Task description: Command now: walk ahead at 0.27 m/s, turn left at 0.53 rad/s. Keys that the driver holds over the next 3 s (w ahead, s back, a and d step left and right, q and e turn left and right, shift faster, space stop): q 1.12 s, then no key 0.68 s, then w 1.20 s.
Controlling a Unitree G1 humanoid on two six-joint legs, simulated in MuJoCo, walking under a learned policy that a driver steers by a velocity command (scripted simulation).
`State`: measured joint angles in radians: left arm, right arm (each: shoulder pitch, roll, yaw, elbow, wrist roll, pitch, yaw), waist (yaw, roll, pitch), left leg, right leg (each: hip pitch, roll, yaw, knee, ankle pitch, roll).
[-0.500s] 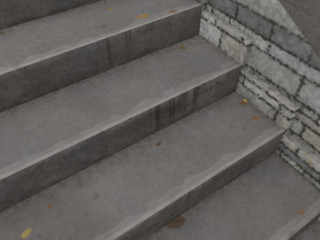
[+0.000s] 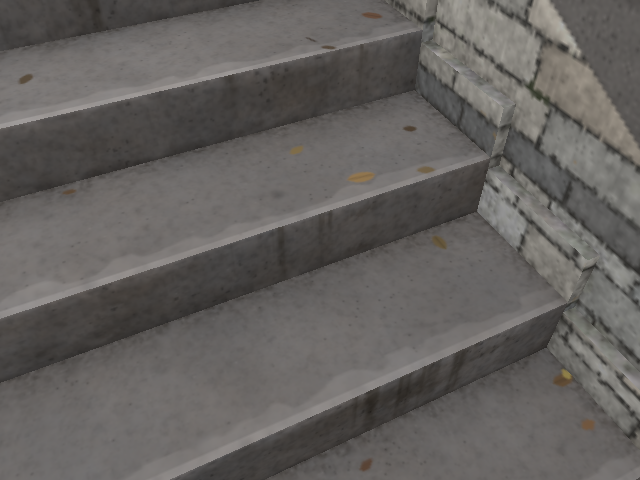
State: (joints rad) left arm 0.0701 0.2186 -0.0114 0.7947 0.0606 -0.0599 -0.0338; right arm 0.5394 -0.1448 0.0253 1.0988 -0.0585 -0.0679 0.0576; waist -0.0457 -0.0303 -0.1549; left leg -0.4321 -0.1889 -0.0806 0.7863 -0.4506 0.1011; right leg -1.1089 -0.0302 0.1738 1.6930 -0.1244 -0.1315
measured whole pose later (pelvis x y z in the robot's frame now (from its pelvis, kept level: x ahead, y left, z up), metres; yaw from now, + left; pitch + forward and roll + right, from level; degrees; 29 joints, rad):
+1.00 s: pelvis +0.27 -0.04 +0.18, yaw +37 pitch +3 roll +1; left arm 0.03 0.25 0.05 0.73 0.04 -0.10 0.03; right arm 0.20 -0.24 -0.10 0.83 -0.02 -0.10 0.00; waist -0.05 -0.04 -0.02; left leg -0.35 -0.05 -0.03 0.50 -0.21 0.07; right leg -0.65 -0.01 0.03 1.27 -0.37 0.05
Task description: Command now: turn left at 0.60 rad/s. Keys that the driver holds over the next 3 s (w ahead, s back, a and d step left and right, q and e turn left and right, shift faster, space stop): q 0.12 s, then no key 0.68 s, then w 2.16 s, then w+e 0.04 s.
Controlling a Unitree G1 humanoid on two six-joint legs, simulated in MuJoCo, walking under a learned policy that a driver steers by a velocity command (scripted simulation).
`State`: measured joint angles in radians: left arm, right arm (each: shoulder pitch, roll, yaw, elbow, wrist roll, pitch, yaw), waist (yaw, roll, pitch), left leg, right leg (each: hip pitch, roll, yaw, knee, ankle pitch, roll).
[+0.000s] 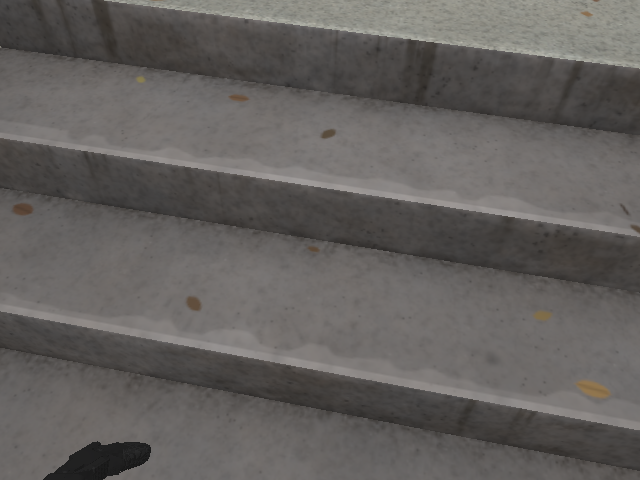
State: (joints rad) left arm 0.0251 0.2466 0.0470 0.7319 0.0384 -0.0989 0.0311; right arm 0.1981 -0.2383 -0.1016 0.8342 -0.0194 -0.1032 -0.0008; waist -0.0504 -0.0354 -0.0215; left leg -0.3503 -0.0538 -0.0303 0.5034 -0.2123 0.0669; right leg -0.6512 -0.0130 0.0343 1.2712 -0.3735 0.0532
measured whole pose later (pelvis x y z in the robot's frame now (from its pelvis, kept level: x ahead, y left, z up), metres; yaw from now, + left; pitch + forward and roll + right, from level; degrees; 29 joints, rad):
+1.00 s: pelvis +0.08 -0.02 +0.00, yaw +10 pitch +0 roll +0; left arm 0.28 0.20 0.01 0.78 0.02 -0.03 0.05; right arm 0.21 -0.20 -0.04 0.88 -0.03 0.00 -0.02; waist 0.00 0.01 -0.04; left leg -0.22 0.00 -0.01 0.53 -0.31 0.01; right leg -0.11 0.00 -0.05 0.48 -0.38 -0.03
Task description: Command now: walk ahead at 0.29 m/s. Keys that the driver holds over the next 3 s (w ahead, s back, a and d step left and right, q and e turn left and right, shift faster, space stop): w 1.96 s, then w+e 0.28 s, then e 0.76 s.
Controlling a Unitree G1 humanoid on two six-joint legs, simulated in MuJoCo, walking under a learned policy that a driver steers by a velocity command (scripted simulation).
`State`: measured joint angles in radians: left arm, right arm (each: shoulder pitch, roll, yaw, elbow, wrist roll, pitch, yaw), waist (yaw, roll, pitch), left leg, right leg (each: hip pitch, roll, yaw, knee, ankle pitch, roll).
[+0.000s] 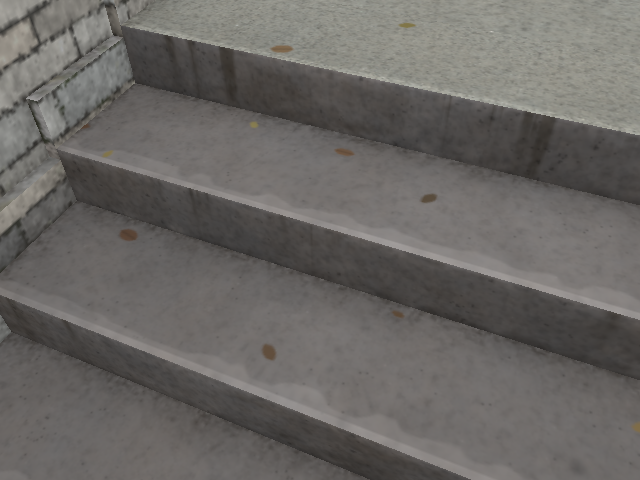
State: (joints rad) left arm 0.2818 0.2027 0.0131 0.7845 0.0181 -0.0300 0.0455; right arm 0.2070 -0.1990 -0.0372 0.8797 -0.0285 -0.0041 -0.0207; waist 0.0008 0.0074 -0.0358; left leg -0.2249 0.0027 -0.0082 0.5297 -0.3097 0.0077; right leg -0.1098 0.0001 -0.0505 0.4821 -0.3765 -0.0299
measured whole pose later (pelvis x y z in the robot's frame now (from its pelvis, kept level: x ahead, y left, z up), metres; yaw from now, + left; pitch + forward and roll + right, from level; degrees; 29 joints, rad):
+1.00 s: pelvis +0.43 -0.10 +0.16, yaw +0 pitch +5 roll +4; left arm 0.55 0.09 0.00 1.04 -0.01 -0.09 0.05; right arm -0.06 -0.03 0.07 0.54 -0.02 0.00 0.02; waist 0.08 0.00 0.03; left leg -1.26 0.04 0.20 1.58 -0.34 0.11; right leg 0.06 0.03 -0.08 0.11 -0.26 -0.09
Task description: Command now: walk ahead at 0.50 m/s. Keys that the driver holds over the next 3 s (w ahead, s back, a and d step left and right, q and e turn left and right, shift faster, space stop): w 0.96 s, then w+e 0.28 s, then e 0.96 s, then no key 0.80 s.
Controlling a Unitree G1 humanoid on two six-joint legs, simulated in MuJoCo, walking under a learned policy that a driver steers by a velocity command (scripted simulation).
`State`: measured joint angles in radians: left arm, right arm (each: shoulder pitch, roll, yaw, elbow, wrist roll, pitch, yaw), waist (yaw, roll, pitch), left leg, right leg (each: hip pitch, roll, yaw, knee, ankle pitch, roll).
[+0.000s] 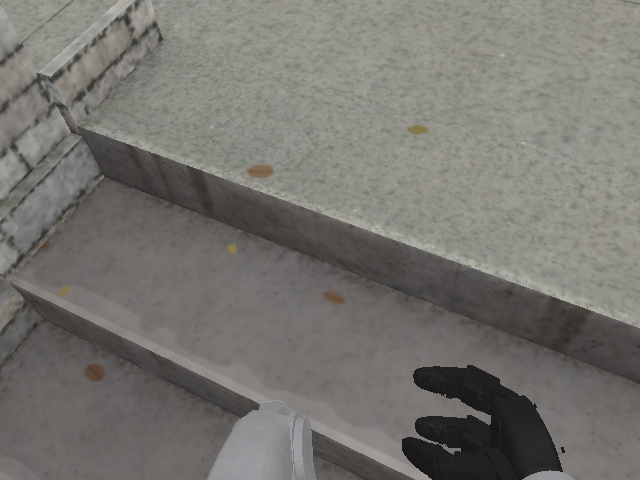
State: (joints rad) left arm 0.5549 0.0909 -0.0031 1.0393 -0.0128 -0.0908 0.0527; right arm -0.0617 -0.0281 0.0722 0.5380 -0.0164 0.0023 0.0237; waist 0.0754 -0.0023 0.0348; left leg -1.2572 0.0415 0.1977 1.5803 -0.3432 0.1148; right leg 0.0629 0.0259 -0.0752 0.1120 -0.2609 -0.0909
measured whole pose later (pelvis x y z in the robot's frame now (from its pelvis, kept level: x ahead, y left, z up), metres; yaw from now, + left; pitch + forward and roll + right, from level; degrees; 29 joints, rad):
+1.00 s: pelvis +0.60 -0.07 +0.29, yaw -2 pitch +7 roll +3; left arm 0.67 0.05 -0.06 1.19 0.14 -0.07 -0.12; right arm -0.08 -0.09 0.07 0.69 -0.03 0.03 0.08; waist 0.08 -0.02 -0.11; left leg -1.45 0.06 0.09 1.72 -0.03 0.26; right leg -0.03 -0.02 -0.09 0.26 -0.33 -0.07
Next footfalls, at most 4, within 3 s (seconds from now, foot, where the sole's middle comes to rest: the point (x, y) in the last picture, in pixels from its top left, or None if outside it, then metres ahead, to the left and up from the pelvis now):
0.06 left None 0.24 0.06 -0.63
0.54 right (470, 392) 0.49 -0.14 -0.48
1.10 left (364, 159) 0.85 0.04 -0.33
1.60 right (514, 75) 1.08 -0.25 -0.33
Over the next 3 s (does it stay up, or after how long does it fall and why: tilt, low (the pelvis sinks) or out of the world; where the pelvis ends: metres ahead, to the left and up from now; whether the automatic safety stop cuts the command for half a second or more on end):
stays up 0.97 -0.09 0.43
